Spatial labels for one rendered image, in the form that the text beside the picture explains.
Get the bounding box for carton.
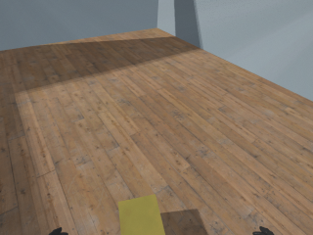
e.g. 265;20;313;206
118;194;165;235

